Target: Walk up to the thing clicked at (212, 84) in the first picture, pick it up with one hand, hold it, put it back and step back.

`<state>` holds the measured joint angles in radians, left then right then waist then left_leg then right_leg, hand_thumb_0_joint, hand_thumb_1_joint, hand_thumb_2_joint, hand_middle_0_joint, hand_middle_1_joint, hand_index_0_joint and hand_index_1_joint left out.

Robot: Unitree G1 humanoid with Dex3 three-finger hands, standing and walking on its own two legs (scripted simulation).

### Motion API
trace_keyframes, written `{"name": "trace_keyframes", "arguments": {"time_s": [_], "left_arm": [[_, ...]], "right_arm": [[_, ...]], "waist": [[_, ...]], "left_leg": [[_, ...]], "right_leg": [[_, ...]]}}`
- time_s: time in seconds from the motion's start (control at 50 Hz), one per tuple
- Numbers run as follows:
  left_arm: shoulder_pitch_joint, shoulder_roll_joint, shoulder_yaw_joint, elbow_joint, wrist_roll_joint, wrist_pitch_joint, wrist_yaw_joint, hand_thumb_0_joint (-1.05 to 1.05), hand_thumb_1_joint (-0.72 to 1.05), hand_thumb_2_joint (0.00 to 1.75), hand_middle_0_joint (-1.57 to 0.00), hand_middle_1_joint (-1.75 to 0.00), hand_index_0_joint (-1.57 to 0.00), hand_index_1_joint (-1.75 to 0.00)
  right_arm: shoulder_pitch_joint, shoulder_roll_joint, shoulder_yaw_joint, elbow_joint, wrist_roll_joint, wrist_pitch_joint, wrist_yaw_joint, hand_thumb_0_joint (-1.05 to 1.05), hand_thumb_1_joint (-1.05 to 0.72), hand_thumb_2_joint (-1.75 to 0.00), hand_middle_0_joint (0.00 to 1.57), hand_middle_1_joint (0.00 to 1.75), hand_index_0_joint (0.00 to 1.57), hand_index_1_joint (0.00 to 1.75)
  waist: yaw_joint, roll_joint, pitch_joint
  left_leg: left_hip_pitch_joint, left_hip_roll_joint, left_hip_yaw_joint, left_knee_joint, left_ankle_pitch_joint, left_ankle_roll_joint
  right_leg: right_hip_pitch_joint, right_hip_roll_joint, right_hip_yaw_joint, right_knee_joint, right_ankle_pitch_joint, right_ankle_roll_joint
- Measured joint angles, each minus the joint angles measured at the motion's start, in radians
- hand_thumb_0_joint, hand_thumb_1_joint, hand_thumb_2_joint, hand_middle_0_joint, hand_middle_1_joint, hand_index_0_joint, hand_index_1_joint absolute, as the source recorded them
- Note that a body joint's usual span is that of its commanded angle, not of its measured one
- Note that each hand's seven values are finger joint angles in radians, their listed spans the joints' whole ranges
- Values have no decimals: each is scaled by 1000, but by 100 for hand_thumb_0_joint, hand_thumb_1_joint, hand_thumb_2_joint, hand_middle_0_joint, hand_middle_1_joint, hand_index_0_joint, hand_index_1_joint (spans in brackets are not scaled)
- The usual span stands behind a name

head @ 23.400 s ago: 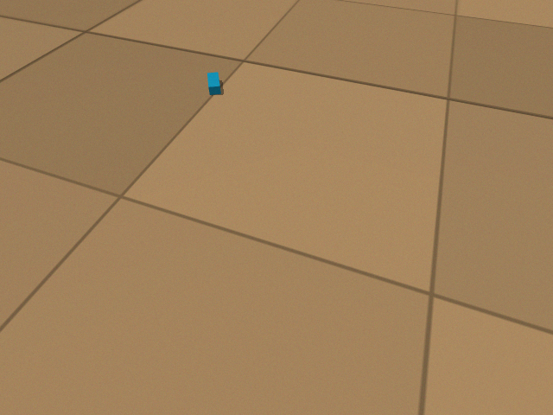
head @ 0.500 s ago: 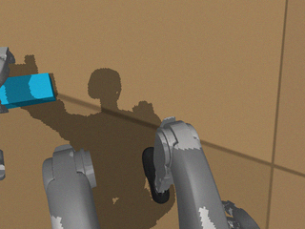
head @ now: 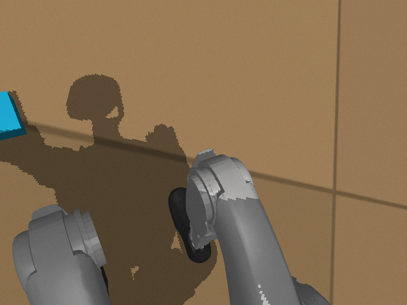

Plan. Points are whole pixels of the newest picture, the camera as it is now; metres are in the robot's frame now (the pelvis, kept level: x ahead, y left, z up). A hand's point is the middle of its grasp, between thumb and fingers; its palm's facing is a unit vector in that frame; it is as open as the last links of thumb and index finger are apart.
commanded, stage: rest palm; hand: left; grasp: from above
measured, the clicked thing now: out of the picture +0.49 +0.29 -0.28
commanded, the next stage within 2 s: close in 0.44 s
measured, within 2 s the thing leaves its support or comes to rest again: neither
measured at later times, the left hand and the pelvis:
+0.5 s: hand out of the picture +0.48 +0.29 -0.24, palm faces -0.45 -0.12 -0.89, open 13.7 cm; pelvis +0.00 +0.01 +0.00, yaw -2 degrees
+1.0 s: hand out of the picture +0.48 +0.28 -0.25, palm faces -0.43 -0.11 -0.89, open 12.5 cm; pelvis -0.01 +0.01 +0.00, yaw -3 degrees
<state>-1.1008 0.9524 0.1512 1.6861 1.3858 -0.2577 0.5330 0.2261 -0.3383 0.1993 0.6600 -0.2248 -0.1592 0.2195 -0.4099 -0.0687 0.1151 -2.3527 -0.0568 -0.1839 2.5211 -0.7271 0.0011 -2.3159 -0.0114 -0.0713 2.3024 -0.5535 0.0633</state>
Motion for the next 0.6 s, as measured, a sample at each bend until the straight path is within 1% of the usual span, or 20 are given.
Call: {"name": "trace_keyframes", "arguments": {"time_s": [0.14,0.3,0.52,0.56,0.6], "left_arm": [[1,24,3,21,10,-6,33,0,-49,104,-9,-99,-9,-101],[-5,36,-2,51,6,5,61,0,-47,105,-11,-100,-10,-102],[-21,51,-30,75,3,14,67,0,-47,105,-11,-101,-10,-103],[-22,53,-28,81,5,13,71,0,-47,106,-11,-102,-10,-104],[-25,57,-36,89,8,13,75,0,-47,107,-11,-102,-10,-104]], "right_arm": [[-7,-9,19,-5,-17,-13,19,0,-90,-90,21,30,20,30],[-31,-21,27,-15,-18,-31,30,0,-90,-90,21,30,20,30],[-49,-30,52,-37,-19,-54,51,0,-90,-90,20,30,20,30],[-49,-30,57,-40,-19,-57,53,0,-90,-90,20,30,20,30],[-49,-30,63,-43,-22,-58,56,0,-90,-90,20,30,20,30]], "waist": [[-11,-16,15],[-19,-24,20],[-26,-44,36],[-27,-45,37],[-29,-47,39]], "left_leg": [[12,2,-16,17,-19,-3],[17,6,-27,27,-24,4],[22,5,-32,32,-15,11],[20,4,-35,33,-12,11],[21,3,-37,34,-10,11]], "right_leg": [[12,4,-12,7,-8,5],[24,9,-23,3,-7,9],[41,10,-30,-3,0,7],[42,9,-33,-4,2,4],[43,9,-35,-5,4,4]]}}
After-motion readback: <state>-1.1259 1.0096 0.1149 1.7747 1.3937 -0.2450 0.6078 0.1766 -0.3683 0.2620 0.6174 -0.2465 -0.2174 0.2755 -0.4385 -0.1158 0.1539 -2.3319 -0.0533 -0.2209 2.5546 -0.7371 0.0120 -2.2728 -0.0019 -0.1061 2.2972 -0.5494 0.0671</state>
